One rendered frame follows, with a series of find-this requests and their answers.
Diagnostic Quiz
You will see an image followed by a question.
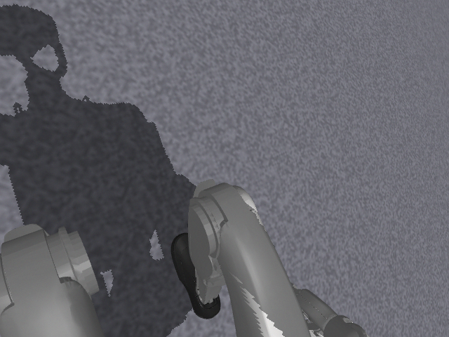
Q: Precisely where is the right robot hand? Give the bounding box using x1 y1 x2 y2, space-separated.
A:
291 283 337 337

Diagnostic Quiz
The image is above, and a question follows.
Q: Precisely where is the right robot foot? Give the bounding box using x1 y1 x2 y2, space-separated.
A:
171 233 220 319

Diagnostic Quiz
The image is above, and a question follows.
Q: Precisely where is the right robot arm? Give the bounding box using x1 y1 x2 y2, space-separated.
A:
323 315 370 337

